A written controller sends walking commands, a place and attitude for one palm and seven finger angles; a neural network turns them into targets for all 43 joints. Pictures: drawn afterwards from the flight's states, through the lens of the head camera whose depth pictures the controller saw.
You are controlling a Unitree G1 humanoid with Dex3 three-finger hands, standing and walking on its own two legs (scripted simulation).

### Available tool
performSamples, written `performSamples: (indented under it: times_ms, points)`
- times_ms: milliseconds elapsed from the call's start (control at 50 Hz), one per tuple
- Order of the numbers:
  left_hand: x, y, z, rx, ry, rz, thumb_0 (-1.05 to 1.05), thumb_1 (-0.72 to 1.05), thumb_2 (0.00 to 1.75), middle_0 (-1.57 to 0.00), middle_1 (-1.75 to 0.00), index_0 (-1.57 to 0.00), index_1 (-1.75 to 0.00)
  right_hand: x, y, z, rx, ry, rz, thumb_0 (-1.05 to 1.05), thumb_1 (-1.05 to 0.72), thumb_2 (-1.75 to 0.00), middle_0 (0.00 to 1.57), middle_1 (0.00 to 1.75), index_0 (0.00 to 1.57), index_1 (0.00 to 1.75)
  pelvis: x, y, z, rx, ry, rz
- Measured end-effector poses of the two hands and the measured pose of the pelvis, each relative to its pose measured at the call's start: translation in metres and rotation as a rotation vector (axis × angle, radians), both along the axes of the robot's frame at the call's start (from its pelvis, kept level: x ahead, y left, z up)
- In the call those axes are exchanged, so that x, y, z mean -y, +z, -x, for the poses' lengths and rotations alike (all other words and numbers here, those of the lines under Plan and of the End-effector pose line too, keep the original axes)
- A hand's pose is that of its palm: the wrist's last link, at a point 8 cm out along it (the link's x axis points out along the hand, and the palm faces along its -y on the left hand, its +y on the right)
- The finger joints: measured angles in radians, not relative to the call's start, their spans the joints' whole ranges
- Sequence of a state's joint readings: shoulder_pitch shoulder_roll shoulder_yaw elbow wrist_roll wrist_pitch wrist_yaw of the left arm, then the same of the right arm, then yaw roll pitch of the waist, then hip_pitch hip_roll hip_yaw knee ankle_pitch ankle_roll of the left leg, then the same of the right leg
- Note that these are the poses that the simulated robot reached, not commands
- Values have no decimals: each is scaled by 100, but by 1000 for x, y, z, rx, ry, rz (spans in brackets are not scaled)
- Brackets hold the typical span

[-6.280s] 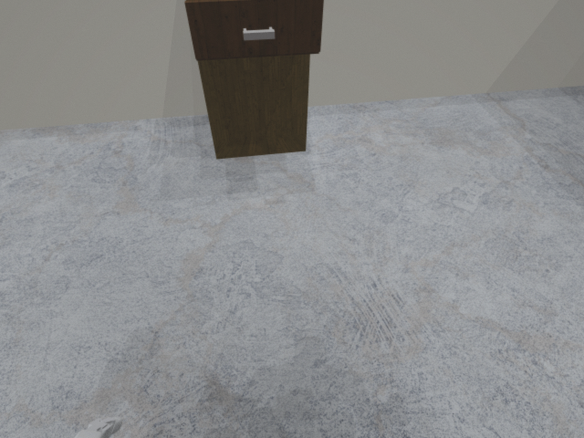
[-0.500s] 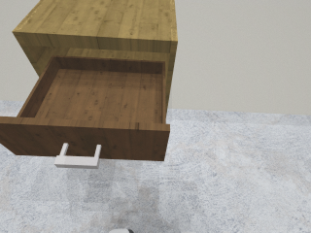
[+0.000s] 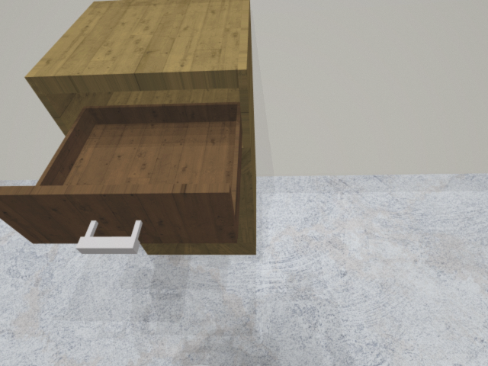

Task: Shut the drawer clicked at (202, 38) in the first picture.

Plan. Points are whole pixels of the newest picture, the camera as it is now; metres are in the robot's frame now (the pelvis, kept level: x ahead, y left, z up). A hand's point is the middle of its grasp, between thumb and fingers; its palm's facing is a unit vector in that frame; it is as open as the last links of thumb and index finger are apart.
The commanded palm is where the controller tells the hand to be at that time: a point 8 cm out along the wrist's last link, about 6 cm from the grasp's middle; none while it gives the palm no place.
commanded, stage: come to a stop and stand still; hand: left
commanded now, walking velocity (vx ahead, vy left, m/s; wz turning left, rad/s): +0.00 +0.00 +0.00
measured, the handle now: (112, 235) +0.33 +0.28 -0.01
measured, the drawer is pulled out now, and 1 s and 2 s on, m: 0.30 0.30 0.30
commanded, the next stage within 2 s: look again from close up in 0.56 s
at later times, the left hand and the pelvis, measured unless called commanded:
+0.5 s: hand out of the picture -0.01 +0.23 -0.18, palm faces +0.02 -0.98 -0.18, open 7.4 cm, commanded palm none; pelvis -0.01 +0.06 +0.00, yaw -1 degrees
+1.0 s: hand out of the picture +0.01 +0.22 -0.18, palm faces -0.01 -0.97 -0.26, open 7.4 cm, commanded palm none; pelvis +0.00 +0.04 -0.01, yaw -1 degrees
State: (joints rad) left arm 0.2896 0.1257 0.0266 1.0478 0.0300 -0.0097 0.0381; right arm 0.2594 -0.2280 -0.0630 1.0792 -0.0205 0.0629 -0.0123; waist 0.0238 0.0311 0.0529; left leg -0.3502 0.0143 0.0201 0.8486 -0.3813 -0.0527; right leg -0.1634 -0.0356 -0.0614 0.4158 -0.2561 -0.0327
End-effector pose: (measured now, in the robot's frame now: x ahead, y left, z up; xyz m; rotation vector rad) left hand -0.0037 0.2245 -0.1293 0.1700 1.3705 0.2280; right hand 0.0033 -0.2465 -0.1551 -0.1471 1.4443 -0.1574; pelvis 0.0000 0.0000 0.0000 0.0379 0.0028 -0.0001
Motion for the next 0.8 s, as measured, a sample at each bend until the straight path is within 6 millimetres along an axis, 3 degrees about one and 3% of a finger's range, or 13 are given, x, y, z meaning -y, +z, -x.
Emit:
performSamples:
  times_ms: [160,240,340,460,680,800]
  points:
    - [-31,-22,33,-83,38,33,1,91,90,-20,-30,-21,-30,-34,2,-30,114,37,27,1,-91,-90,19,30,20,30,-28,-10,5,14,4,37]
    - [-44,-29,34,-88,36,52,1,91,90,-20,-30,-20,-30,-58,9,-39,157,46,28,1,-92,-90,19,30,20,30,-40,-9,6,30,-8,31]
    - [-50,-29,25,-67,7,74,1,91,90,-19,-30,-20,-30,-70,15,-43,183,48,36,0,-94,-90,20,30,20,30,-50,-5,7,29,-14,32]
    - [-53,-26,16,-60,-26,83,0,91,90,-19,-30,-20,-30,-75,15,-31,167,26,35,0,-95,-90,20,30,20,30,-57,-3,8,23,-19,31]
    - [-52,-22,9,-66,-54,60,0,91,90,-19,-30,-20,-30,-80,7,19,37,-19,-3,0,-92,-90,20,30,20,30,-54,-3,6,15,-19,34]
    - [-53,-20,5,-40,-76,32,0,91,90,-20,-30,-20,-30,-84,-5,28,43,-2,-43,1,-91,-90,19,30,20,30,-52,-10,7,8,-8,38]
